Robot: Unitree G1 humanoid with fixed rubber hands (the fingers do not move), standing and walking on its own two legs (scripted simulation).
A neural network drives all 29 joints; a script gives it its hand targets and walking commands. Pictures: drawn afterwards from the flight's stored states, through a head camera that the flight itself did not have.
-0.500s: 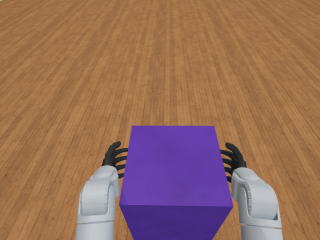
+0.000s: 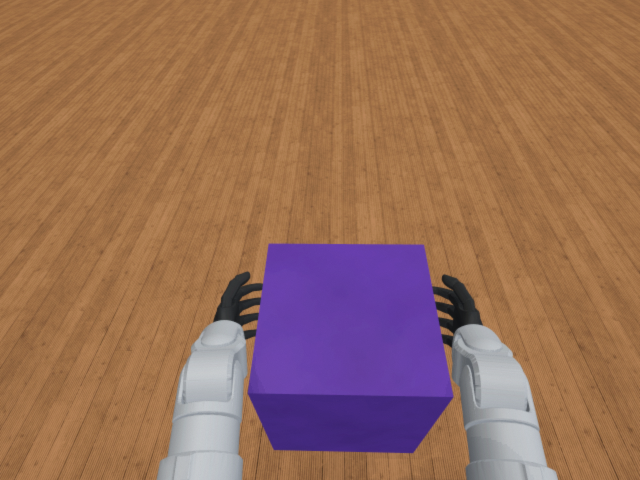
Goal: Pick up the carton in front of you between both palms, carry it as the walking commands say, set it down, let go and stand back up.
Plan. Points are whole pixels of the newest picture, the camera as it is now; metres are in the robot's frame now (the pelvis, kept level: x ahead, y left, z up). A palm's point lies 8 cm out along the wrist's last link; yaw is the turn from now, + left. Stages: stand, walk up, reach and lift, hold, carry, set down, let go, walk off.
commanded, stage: carry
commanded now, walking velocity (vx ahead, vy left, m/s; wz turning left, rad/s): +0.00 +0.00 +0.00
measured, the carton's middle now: (344, 353) +0.31 +0.00 -0.04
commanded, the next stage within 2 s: hold in 0.88 s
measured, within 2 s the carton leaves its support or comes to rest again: neither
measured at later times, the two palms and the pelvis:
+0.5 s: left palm (220, 341) +0.28 +0.16 +0.04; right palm (462, 345) +0.28 -0.14 +0.04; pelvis -0.01 +0.01 +0.00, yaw +0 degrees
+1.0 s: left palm (203, 357) +0.26 +0.17 +0.04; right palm (451, 352) +0.27 -0.13 +0.04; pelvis -0.02 +0.01 +0.01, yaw +5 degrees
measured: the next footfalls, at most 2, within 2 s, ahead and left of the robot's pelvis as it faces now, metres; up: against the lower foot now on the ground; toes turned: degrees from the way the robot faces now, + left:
none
